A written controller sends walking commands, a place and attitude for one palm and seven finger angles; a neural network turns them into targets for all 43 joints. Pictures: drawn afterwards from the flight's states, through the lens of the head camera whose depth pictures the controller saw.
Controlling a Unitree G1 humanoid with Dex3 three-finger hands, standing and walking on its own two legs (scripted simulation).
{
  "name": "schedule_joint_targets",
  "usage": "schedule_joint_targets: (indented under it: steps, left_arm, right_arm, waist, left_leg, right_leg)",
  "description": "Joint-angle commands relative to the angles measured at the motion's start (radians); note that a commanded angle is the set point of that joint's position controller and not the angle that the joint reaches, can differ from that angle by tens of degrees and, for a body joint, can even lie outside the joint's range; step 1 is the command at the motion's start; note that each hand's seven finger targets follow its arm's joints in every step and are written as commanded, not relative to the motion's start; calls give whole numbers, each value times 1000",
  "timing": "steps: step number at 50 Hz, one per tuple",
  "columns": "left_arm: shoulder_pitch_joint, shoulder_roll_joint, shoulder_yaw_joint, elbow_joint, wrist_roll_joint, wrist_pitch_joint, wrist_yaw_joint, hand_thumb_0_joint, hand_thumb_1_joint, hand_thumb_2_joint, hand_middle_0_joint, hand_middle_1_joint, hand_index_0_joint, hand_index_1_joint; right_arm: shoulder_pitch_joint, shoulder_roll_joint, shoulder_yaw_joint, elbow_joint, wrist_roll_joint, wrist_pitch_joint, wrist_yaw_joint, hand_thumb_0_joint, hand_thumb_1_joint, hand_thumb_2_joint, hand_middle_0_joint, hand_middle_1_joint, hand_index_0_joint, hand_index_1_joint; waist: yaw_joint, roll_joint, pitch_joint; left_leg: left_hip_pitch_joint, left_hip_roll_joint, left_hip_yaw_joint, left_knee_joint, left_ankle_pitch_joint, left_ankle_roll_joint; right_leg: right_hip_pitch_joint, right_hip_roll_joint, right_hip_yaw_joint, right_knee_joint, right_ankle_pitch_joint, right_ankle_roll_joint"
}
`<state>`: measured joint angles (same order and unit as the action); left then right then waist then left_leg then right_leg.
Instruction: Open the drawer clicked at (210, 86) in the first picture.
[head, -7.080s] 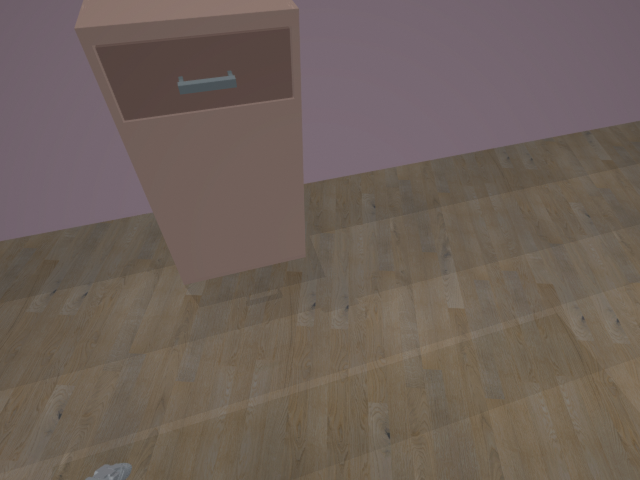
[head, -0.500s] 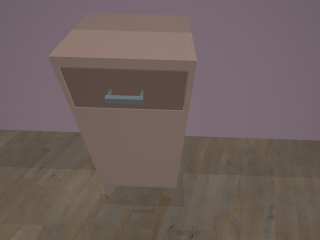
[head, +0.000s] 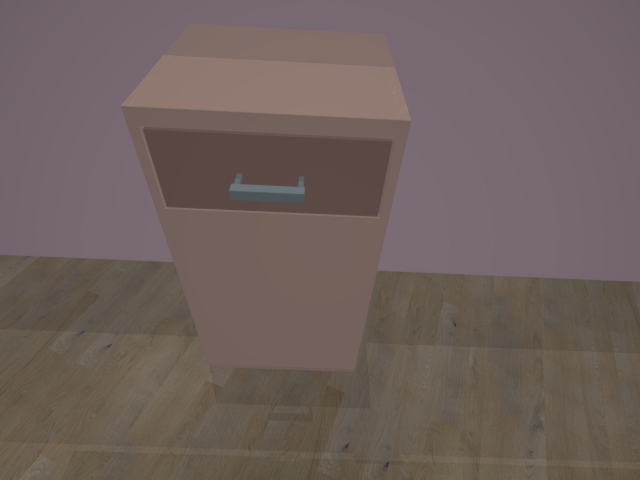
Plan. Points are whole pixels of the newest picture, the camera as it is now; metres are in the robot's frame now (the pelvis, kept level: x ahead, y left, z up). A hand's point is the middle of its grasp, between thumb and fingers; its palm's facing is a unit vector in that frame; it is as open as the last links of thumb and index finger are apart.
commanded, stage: shuffle to correct the standing spot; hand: left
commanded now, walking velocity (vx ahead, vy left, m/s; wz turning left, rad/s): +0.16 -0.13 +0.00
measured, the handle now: (268, 186) +0.61 +0.13 +0.03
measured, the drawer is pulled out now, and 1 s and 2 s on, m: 0.00 0.00 0.00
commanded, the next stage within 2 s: come to a stop and stand still in 0.76 s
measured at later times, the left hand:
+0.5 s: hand out of the picture -0.06 +0.12 -0.18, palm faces +0.11 -0.99 -0.12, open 7.4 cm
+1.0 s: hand (258, 472) +0.18 +0.10 -0.17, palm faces +0.02 -0.97 -0.24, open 7.3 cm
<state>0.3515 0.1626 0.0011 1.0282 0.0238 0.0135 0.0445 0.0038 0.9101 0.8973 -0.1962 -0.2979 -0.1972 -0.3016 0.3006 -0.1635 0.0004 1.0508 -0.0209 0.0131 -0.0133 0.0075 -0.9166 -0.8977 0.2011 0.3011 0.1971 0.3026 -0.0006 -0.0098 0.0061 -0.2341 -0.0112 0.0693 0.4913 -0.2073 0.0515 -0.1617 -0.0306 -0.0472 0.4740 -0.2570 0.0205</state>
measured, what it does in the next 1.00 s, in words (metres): walks ahead: left foot, then right foot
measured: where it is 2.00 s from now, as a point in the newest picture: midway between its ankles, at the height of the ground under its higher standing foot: outside the picture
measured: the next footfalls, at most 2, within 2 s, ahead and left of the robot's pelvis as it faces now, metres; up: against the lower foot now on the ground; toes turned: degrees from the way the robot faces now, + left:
left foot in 0.54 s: +0.09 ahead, +0.08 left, +0.00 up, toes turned +8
right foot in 0.92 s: +0.21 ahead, -0.21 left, +0.00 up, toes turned -9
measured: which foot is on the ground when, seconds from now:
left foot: down 0.00-0.28, up 0.30-0.52, down 0.54-0.92, up 0.94-1.00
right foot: down 0.00-0.54, up 0.56-0.90, down 0.92-1.00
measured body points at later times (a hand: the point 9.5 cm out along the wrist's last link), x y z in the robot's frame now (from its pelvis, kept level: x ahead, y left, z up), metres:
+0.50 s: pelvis +0.02 -0.02 +0.00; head +0.00 +0.00 +0.45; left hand -0.07 +0.17 -0.17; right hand +0.02 -0.25 -0.15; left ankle +0.04 +0.08 -0.72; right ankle +0.00 -0.12 -0.74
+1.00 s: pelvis +0.12 -0.09 -0.01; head +0.13 -0.11 +0.44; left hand +0.18 +0.15 -0.15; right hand +0.03 -0.30 -0.17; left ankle +0.06 +0.05 -0.71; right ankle +0.17 -0.21 -0.74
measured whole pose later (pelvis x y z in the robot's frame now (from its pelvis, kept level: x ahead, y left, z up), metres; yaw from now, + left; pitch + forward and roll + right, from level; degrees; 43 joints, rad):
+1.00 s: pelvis +0.12 -0.09 -0.01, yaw +0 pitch -1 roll -1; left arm 0.23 0.15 0.05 1.00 0.03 -0.02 0.02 0.01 0.92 0.90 -0.19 -0.30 -0.19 -0.30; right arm 0.42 -0.15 -0.05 1.15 -0.03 0.02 -0.02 0.01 -0.91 -0.90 0.20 0.30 0.20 0.30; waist -0.04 0.06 0.05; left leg -0.27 0.10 0.06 0.82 -0.50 -0.01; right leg -0.33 -0.07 -0.15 0.57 -0.21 -0.01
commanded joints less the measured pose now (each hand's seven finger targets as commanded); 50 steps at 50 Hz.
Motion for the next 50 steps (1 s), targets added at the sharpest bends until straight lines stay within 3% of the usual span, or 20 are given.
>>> schedule_joint_targets:
  steps: [1, 6, 10, 12, 14, 15, 19, 24, 25, 26, 27, 28, 31, 36, 41, 44, 45, 46, 48, 50]
  left_arm:
    - [76, 69, 13, -19, 6, -12, -6, 0, 900, 900, -200, -300, -200, -300]
    - [128, 31, 23, -8, 20, 14, -28, 0, 900, 900, -200, -300, -200, -300]
    - [192, 4, 34, 16, 13, 15, -38, 0, 900, 900, -200, -300, -200, -300]
    - [238, 35, 46, 29, 15, 6, -31, 0, 900, 900, -200, -300, -200, -300]
    - [254, 106, 62, 34, 6, -8, -11, 0, 900, 900, -200, -300, -200, -300]
    - [231, 86, 60, 27, 2, -17, -4, 0, 900, 900, -200, -300, -200, -300]
    - [131, 66, 57, 5, 10, -36, -7, 0, 900, 900, -200, -300, -200, -300]
    - [137, 64, 52, 29, 9, -25, -20, 0, 900, 900, -200, -300, -200, -300]
    - [139, 49, 49, 30, 5, -21, -25, 0, 900, 900, -200, -300, -200, -300]
    - [150, 13, 41, 22, 6, -19, -31, 0, 900, 900, -200, -300, -200, -300]
    - [147, -34, 36, 1, 4, -19, -38, 0, 900, 900, -200, -300, -200, -300]
    - [67, -15, 41, -41, 18, -16, -45, 0, 900, 900, -200, -300, -200, -300]
    - [41, 5, 55, -29, 28, -13, -60, 0, 900, 900, -200, -300, -200, -300]
    - [1, -32, 51, -43, 10, -9, -69, 0, 900, 900, -200, -300, -200, -300]
    - [-74, -9, 59, -72, 2, -12, -68, 0, 900, 900, -200, -300, -200, -300]
    - [49, 33, 74, -30, 2, -25, -63, 0, 900, 900, -200, -300, -200, -300]
    - [135, 84, 83, -1, 6, -40, -49, 0, 900, 900, -200, -300, -200, -300]
    - [161, 187, 94, -2, 5, -50, -28, 0, 900, 900, -200, -300, -200, -300]
    - [43, 148, 73, -28, -5, -44, -13, 0, 900, 900, -200, -300, -200, -300]
    - [-53, 130, 65, -45, -4, -49, -4, 0, 900, 900, -200, -300, -200, -300]
  right_arm:
    - [40, -143, -35, -28, 2, -14, -9, 0, -900, -900, 200, 300, 200, 300]
    - [42, -190, -64, -23, -4, -2, -23, 0, -900, -900, 200, 300, 200, 300]
    - [40, -165, -68, -10, -8, 0, -28, 0, -900, -900, 200, 300, 200, 300]
    - [36, -112, -61, -12, -5, -1, -26, 0, -900, -900, 200, 300, 200, 300]
    - [1, -43, -43, -42, 0, -6, -15, 0, -900, -900, 200, 300, 200, 300]
    - [-31, -58, -49, -48, -2, -9, -11, 0, -900, -900, 200, 300, 200, 300]
    - [33, -16, -51, -28, -2, -17, 3, 0, -900, -900, 200, 300, 200, 300]
    - [112, 8, -41, -5, -3, -35, -7, 0, -900, -900, 200, 300, 200, 300]
    - [167, -7, -41, 18, -2, -42, -13, 0, -900, -900, 200, 300, 200, 300]
    - [239, -65, -55, 39, -3, -48, -21, 0, -900, -900, 200, 300, 200, 300]
    - [308, -152, -78, 49, -13, -52, -30, 0, -900, -900, 200, 300, 200, 300]
    - [318, -195, -89, 47, -10, -51, -40, 0, -900, -900, 200, 300, 200, 300]
    - [169, -106, -59, 20, -9, -65, -41, 0, -900, -900, 200, 300, 200, 300]
    - [149, -99, -61, 19, -11, -83, -35, 0, -900, -900, 200, 300, 200, 300]
    - [159, -116, -82, 39, -16, -63, -25, 0, -900, -900, 200, 300, 200, 300]
    - [139, -114, -86, 41, -15, -48, -19, 0, -900, -900, 200, 300, 200, 300]
    - [159, -72, -73, 44, -7, -45, -13, 0, -900, -900, 200, 300, 200, 300]
    - [198, 13, -49, 23, 4, -36, -7, 0, -900, -900, 200, 300, 200, 300]
    - [163, 14, -47, 18, 6, -19, -14, 0, -900, -900, 200, 300, 200, 300]
    - [156, -6, -48, 37, 14, 3, -15, 0, -900, -900, 200, 300, 200, 300]
  waist:
    - [-3, 60, 76]
    - [8, 122, 126]
    - [27, 90, 131]
    - [41, -25, 131]
    - [56, -288, 144]
    - [50, -200, 177]
    - [-17, -42, 120]
    - [-39, -71, 129]
    - [-53, -36, 118]
    - [-70, 105, 96]
    - [-89, 300, 98]
    - [-95, 236, 134]
    - [-26, 149, 169]
    - [-12, 92, 119]
    - [-35, 161, 127]
    - [28, 48, 41]
    - [66, -90, -23]
    - [50, -341, -100]
    - [8, -104, -28]
    - [-15, -203, -2]
  left_leg:
    - [-63, 164, -216, -261, -365, 8]
    - [-140, 271, -328, -354, -553, 76]
    - [-212, 234, -234, -295, -493, 54]
    - [-276, 134, -129, -128, -433, 12]
    - [-369, 25, 37, 262, -266, -14]
    - [-379, 54, -11, 411, -265, -2]
    - [-283, 90, 11, 430, -217, -14]
    - [11, 56, 94, 95, -100, -27]
    - [104, 64, 77, 16, -97, -34]
    - [171, 171, -87, -86, -212, -7]
    - [206, 402, -426, -283, -422, 84]
    - [157, 509, -567, -384, -498, 159]
    - [-19, 412, -374, -383, -343, 129]
    - [-11, 313, -95, -319, 34, 110]
    - [-39, 315, -77, -274, -47, 99]
    - [-95, 246, -25, -76, -117, 36]
    - [-183, 152, 62, 125, -176, -10]
    - [-281, 51, 98, 355, -377, -47]
    - [-202, 101, -21, 439, -340, -47]
    - [-167, 110, -40, 479, -299, -66]
  right_leg:
    - [-71, -24, 16, -43, -114, -27]
    - [-116, 16, -33, 124, -151, -37]
    - [-5, 21, -42, -3, -113, -49]
    - [33, -50, 86, -149, -238, -86]
    - [13, -257, 400, -371, -511, -191]
    - [-38, -279, 412, -387, -445, -222]
    - [-82, -220, 207, -304, -186, -223]
    - [-245, -147, 122, -209, -241, -179]
    - [-294, -109, 94, -129, -254, -155]
    - [-357, -53, 49, 30, -226, -119]
    - [-497, 22, -51, 271, -248, -63]
    - [-557, -6, 0, 444, -258, -55]
    - [-503, -79, 56, 605, -85, -44]
    - [-364, -89, -12, 367, 18, 0]
    - [-249, -58, -72, 173, 18, 1]
    - [18, -17, -98, -10, 89, -8]
    - [181, -120, 22, -69, 95, -35]
    - [231, -347, 286, -178, 166, -102]
    - [49, -345, 209, -191, 331, -150]
    - [-40, -323, 154, -148, 568, -151]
